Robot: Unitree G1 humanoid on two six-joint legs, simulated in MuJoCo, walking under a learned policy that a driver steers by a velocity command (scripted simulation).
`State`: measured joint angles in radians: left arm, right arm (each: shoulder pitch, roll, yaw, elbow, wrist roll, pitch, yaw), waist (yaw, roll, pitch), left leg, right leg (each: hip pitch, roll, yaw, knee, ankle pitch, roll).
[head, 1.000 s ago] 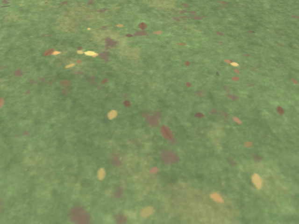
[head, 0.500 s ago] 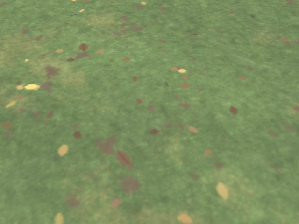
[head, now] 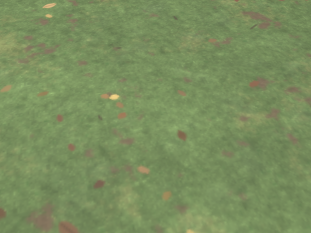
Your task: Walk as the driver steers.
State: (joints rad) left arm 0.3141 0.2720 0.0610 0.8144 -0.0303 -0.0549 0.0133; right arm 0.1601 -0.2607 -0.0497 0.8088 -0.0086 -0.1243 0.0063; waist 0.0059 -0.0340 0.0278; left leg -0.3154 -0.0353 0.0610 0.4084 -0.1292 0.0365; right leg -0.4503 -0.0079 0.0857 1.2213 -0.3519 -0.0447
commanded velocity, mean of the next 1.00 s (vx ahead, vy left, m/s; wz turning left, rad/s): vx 0.50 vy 0.00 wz -0.12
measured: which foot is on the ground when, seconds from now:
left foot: down 0.00-0.38, up 0.40-0.92, down 0.94-1.00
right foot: up 0.00-0.36, down 0.38-0.96, up 0.98-1.00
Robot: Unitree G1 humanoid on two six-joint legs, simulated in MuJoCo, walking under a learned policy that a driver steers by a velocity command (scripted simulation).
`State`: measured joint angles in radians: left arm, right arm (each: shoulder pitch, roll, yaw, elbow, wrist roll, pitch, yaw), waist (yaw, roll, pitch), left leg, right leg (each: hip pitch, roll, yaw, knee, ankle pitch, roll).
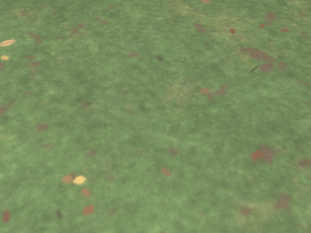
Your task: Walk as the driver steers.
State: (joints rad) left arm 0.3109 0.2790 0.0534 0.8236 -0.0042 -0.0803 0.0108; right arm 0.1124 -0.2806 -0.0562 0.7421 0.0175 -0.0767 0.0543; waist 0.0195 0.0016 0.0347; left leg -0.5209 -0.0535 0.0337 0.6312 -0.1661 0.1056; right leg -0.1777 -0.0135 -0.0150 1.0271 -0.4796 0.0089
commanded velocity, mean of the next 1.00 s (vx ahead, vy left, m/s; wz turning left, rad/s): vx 0.50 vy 0.00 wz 0.56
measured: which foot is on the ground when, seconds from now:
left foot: down 0.00-0.44, up 0.46-0.92, down 0.94-1.00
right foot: up 0.00-0.40, down 0.42-0.96, up 0.98-1.00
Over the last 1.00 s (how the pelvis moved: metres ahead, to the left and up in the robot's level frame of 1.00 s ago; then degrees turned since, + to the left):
0.55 -0.08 -0.02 -2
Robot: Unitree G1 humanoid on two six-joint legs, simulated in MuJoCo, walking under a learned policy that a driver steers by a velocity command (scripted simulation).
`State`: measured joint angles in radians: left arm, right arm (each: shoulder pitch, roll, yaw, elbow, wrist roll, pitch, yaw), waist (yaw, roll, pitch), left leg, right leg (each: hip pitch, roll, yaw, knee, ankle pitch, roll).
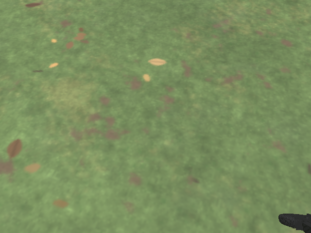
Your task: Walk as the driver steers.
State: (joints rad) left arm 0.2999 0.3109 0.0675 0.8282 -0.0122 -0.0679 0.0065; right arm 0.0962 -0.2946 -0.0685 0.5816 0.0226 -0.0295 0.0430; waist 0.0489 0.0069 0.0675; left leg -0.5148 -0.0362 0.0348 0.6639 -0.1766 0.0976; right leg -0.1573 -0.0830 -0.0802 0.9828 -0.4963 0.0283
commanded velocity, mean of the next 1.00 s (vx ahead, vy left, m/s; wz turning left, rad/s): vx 0.50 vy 0.00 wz -0.08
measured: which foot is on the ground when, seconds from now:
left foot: down 0.00-0.48, up 0.50-0.94, down 0.96-1.00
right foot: up 0.00-0.44, down 0.46-0.96, up 0.98-1.00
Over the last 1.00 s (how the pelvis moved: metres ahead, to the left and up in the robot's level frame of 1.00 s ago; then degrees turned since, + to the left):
0.50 0.13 0.00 36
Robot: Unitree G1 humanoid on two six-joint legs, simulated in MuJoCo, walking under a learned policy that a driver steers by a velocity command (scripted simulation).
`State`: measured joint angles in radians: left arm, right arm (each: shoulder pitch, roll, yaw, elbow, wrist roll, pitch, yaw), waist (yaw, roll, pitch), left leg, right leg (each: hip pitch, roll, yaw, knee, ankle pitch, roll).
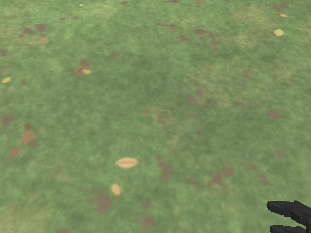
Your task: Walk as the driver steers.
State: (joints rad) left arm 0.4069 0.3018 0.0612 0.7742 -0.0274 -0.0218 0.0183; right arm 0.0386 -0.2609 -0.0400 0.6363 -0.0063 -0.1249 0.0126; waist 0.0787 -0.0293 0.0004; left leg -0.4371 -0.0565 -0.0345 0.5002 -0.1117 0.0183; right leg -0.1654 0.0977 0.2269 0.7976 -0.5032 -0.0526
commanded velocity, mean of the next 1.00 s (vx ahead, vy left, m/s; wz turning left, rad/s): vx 0.50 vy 0.00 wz -0.53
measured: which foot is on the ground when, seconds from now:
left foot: down 0.00-0.48, up 0.50-0.92, down 0.94-1.00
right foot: up 0.00-0.44, down 0.46-0.98, up 1.00-1.00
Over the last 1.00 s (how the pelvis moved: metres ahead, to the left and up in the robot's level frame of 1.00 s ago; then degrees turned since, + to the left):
0.58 0.00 0.01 -10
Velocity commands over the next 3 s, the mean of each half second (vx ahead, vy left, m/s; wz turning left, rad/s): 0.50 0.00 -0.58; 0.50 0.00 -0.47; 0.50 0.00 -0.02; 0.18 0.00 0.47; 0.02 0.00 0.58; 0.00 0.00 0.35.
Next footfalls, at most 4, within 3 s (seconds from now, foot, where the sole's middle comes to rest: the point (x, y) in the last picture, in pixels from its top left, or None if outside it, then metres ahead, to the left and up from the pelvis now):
0.46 right None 0.37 -0.19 -0.76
0.94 left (200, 184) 0.71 -0.12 -0.76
1.46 right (276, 166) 0.83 -0.48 -0.76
1.92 left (234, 131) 1.03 -0.30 -0.76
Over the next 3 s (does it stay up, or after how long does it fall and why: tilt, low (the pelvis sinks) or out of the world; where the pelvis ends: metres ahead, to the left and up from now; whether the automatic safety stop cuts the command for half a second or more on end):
stays up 0.91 -0.36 0.02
